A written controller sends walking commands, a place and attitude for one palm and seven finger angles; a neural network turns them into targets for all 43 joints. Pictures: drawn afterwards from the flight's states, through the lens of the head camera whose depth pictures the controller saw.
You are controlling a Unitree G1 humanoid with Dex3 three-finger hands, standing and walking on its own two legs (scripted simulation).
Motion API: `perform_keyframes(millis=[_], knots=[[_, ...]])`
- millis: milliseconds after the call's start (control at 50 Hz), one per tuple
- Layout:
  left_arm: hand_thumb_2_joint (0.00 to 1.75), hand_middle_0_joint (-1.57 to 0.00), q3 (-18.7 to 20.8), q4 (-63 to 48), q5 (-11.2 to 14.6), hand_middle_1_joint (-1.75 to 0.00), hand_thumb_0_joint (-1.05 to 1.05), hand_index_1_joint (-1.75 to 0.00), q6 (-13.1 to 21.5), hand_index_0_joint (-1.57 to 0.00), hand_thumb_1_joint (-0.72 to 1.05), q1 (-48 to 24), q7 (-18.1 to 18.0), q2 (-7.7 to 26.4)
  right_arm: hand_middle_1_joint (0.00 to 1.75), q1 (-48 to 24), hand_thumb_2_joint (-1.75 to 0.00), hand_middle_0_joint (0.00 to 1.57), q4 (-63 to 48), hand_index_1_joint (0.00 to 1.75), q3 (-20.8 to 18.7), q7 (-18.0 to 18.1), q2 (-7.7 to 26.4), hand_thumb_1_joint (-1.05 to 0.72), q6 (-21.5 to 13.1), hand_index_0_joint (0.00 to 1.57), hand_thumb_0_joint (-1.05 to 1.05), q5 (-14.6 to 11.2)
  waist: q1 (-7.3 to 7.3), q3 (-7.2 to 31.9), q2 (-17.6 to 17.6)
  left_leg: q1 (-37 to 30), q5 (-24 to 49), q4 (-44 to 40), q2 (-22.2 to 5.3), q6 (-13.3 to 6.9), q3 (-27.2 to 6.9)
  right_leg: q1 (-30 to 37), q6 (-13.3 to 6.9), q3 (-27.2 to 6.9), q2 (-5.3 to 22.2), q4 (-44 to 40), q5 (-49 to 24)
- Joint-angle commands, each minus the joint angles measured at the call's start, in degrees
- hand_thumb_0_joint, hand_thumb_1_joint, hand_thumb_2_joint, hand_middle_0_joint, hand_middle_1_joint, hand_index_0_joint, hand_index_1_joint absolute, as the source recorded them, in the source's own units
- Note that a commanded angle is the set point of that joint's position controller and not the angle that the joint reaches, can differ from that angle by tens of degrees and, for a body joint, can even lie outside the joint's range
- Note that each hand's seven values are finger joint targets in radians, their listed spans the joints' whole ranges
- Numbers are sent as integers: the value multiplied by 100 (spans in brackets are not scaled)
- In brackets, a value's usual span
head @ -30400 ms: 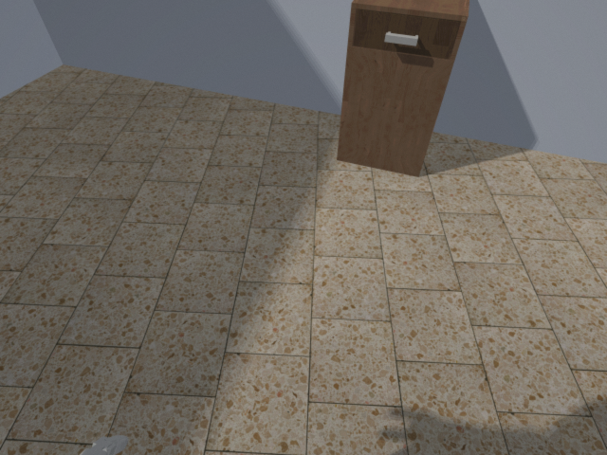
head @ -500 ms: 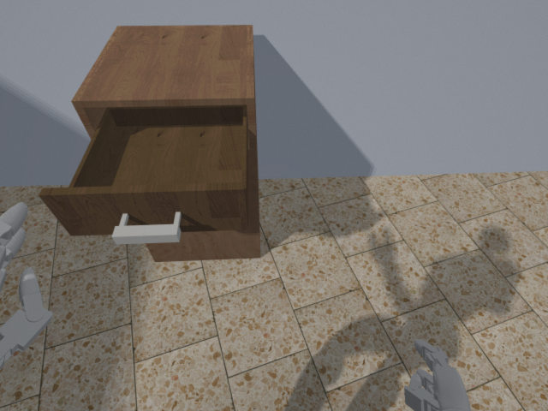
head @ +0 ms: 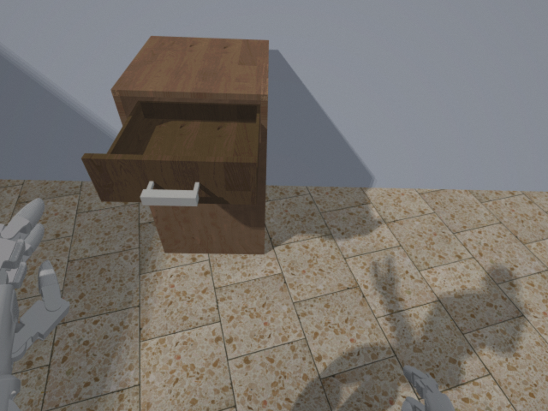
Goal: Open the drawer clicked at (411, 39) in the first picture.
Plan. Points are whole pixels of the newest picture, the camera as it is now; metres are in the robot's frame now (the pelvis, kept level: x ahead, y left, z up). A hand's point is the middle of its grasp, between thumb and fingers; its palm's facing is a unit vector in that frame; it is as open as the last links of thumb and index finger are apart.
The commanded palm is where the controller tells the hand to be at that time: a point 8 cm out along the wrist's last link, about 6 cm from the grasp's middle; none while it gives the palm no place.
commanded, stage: stop stepping back and stand still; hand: left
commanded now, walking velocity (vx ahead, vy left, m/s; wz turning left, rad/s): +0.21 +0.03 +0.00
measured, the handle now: (172, 191) +0.61 +0.27 -0.07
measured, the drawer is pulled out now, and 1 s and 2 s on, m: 0.29 0.29 0.29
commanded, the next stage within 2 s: let the arm hang, fingers relaxed in 0.50 s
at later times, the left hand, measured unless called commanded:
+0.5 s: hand (80, 342) +0.15 +0.20 +0.16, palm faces +0.31 -0.85 -0.42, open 7.4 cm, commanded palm +0.10 +0.26 +0.19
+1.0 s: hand out of the picture +0.01 +0.15 -0.16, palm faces +0.09 -0.97 -0.22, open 6.9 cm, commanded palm none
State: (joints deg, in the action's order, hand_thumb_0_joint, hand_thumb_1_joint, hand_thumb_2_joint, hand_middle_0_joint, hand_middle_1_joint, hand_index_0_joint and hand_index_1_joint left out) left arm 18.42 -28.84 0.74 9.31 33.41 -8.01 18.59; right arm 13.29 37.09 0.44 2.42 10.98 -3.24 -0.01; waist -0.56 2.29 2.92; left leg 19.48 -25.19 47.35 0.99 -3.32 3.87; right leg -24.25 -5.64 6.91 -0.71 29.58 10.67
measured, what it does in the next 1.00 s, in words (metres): steps on the spot: left foot, then right foot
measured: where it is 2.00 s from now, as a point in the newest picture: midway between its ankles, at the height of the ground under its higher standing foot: outside the picture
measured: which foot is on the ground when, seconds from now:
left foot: up 0.00-0.04, down 0.06-1.00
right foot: down 0.00-0.06, up 0.08-0.32, down 0.34-0.58, up 0.60-0.82, down 0.84-1.00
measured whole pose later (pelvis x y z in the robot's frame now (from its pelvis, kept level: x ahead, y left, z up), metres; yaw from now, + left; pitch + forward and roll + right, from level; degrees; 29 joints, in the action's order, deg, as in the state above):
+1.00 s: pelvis -0.03 -0.04 +0.00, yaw +4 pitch -1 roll -1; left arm 2.1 45.7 -1.9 -2.5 18.3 -1.1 10.6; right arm 16.1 51.6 -1.2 -0.4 10.3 3.1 1.2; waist 0.2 -5.4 -0.5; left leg 22.1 -23.2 47.7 0.4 -1.2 -1.4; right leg -17.1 -3.8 4.0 -3.2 32.5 15.2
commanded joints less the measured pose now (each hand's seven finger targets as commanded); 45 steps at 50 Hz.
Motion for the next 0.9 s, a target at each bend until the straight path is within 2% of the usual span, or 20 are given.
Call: perform_keyframes(millis=[0,40,100,160,260,280,320,340,400,500,520,540,560,580,620,680,780,820,860,880], knots=[[90,-20,816,-2515,-2,-30,0,-30,545,-20,90,7,-286,1353,30,-457,-90,20,-1108,30,-167,179,668,-90,-570,20,0,87,-132,499,-554,-1060,-195,-2559,-46,-149,108,3,271,-1156,953,-853,2699],[90,-20,910,-2705,-118,-30,0,-30,632,-20,90,-62,-335,1365,30,-449,-90,20,-1233,30,-198,135,695,-90,-773,20,0,85,-69,-100,-2881,61,-1910,-4149,-1828,-840,-2293,-295,710,-151,-276,3213,1750],[90,-20,1051,-1934,-18,-30,0,-30,566,-20,90,272,-241,1365,30,-290,-90,20,-958,30,-268,-28,554,-90,-860,20,0,-80,-71,-287,-1336,200,-416,-3608,-1895,-1071,-2080,-1134,627,-817,65,4992,1281],[90,-20,1005,-1022,43,-30,0,-30,557,-20,90,330,-204,1110,30,-385,-90,20,-809,30,-294,46,723,-90,-783,20,0,-112,9,-925,-1011,617,-650,-3470,-1591,-765,-1422,-708,505,-513,366,3164,1142],[90,-20,805,-1007,32,-30,0,-30,543,-20,90,-169,-114,1079,30,-507,-90,20,-924,30,-336,167,849,-90,-606,20,0,-47,-1,-279,-909,928,-683,-2464,-1022,-327,-762,1907,521,282,-15,-154,1437],[90,-20,667,-959,-12,-30,0,-30,532,-20,90,-81,-79,965,30,-455,-90,20,-876,30,-346,141,811,-90,-563,20,0,-60,6,-190,-446,1003,-276,-1368,-603,-210,-335,2124,389,-215,268,-688,1220],[90,-20,828,-1229,103,-30,0,-30,581,-20,90,-288,-68,1307,30,-621,-90,20,-930,30,-429,82,779,-90,-531,20,0,-104,-26,-169,1448,2003,-56,1314,-28,115,-236,2143,-457,-3132,2170,-1766,363],[90,-20,900,-1503,131,-30,0,-30,705,-20,90,-450,-84,1375,30,-573,-90,20,-865,30,-425,64,819,-90,-568,20,0,-8,-90,-151,771,2121,184,1847,-132,236,-336,2219,-618,-2750,2330,-1627,-1106],[90,-20,993,-2155,136,-30,0,-30,778,-20,90,49,-110,1296,30,-658,-90,20,-957,30,-453,10,738,-90,-551,20,0,-68,-110,129,458,1418,528,1161,-469,255,-678,1820,-640,-2138,2049,-1208,-1300],[90,-20,1010,-2503,105,-30,0,-30,822,-20,90,397,-301,1275,30,-680,-90,20,-1001,30,-290,164,585,-90,-562,20,0,-25,-85,-57,-481,-843,1189,-2139,-220,175,-61,791,1,-809,1116,-522,562],[90,-20,1011,-2421,119,-30,0,-30,855,-20,90,420,-328,1246,30,-604,-90,20,-1006,30,-339,205,704,-90,-613,20,0,-1,-83,-129,-1205,-1063,1132,-2617,-504,84,-602,550,208,-634,778,174,857],[90,-20,1006,-2449,127,-30,0,-30,874,-20,90,407,-352,1190,30,-592,-90,20,-1068,30,-375,202,827,-90,-639,20,0,34,-4,-42,-2233,-1415,1305,-2929,-1371,-249,-1976,-78,479,-319,256,1008,1468],[90,-20,1001,-2460,83,-30,0,-30,868,-20,90,279,-360,1249,30,-495,-90,20,-1116,30,-350,161,756,-90,-685,20,0,30,-26,10,-2269,-1319,1751,-3228,-1858,-602,-2627,-243,564,-309,8,1858,2142],[90,-20,-1575,2463,-409,-30,0,-30,-52,-20,90,-391,363,-385,30,-68,-90,20,95,30,-678,-277,1368,-90,-989,20,0,46,-778,-442,-1951,-1431,3977,-2428,-1755,-764,-2568,-1477,672,-499,144,2980,2139],[90,-20,-1254,2667,-407,-30,0,-30,-981,-20,90,-608,589,-336,30,362,-90,20,-57,30,-544,-223,1097,-90,-264,20,0,153,-449,469,-862,-1506,6315,-1895,-1701,-935,-2198,-977,713,-937,188,3374,2320],[90,-20,-1476,3539,-361,-30,0,-30,-965,-20,90,-1376,659,-313,30,305,-90,20,-84,30,-437,-201,1066,-90,-88,20,0,272,-289,615,178,-1719,5615,-1851,-1527,-835,-1758,-869,745,-854,165,2806,2472],[90,-20,-1354,5584,-277,-30,0,-30,-1042,-20,90,-961,762,218,30,-588,-90,20,168,30,-254,-216,893,-90,213,20,0,132,476,165,-584,920,1199,-1849,-640,-125,-836,2021,696,-955,246,319,587],[90,-20,-1310,6002,-288,-30,0,-30,-1002,-20,90,-1063,759,931,30,-462,-90,20,89,30,-239,-211,534,-90,357,20,0,53,334,-401,675,1190,-632,-283,128,322,-396,1044,-9,-3558,2001,-1805,2046],[90,-20,-1416,6296,-288,-30,0,-30,-1011,-20,90,-1842,776,754,30,-311,-90,20,427,30,-298,-276,638,-90,444,20,0,75,31,-788,157,537,-247,627,12,291,-509,-181,-389,-3274,1754,-2215,3268],[90,-20,-1422,6461,-261,-30,0,-30,-1017,-20,90,-2024,728,540,30,-53,-90,20,617,30,-353,-252,630,-90,502,20,0,103,-80,-912,608,555,84,839,-23,265,-545,-118,-276,-2953,1417,-2101,2620]])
